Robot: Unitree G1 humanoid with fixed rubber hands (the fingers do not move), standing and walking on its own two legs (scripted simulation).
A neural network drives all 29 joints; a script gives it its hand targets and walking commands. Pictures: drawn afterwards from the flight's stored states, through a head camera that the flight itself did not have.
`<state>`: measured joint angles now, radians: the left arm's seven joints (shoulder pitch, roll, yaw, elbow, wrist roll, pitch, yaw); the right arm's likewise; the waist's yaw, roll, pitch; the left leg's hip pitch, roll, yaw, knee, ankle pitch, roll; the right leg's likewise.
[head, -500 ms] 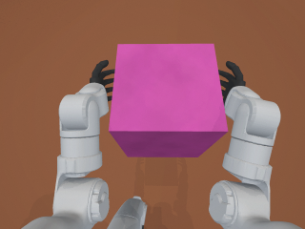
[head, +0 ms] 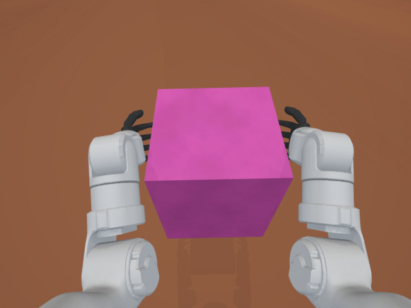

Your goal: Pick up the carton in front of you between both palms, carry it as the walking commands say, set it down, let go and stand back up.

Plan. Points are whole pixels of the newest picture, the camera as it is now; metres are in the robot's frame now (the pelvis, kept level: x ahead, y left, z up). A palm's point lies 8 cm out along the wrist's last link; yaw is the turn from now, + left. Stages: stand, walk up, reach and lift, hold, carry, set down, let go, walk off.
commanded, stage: carry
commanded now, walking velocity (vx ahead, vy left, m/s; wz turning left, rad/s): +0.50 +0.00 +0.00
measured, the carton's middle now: (214, 168) +0.37 -0.03 +0.06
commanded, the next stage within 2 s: none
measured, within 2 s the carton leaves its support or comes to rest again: neither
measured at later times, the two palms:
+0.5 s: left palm (133, 101) +0.55 +0.15 +0.10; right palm (258, 95) +0.55 -0.15 +0.10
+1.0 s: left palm (157, 44) +0.80 +0.11 +0.12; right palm (255, 38) +0.82 -0.19 +0.11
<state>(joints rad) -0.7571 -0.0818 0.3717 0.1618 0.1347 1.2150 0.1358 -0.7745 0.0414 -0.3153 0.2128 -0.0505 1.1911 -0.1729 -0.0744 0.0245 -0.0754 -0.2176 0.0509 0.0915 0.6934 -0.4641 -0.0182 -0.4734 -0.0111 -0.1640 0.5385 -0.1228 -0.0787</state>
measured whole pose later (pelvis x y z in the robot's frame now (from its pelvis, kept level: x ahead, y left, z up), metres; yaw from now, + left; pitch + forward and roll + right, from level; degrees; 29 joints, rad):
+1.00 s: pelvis +0.55 -0.06 +0.02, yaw +2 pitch +4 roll +2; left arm -0.09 -0.13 0.08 -0.43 0.09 1.22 0.12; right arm -0.11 0.13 -0.07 -0.42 -0.08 1.21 -0.11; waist 0.03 0.01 -0.10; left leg -0.47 0.06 0.14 0.72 -0.37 -0.02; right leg -0.26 -0.06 -0.23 0.38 -0.20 -0.06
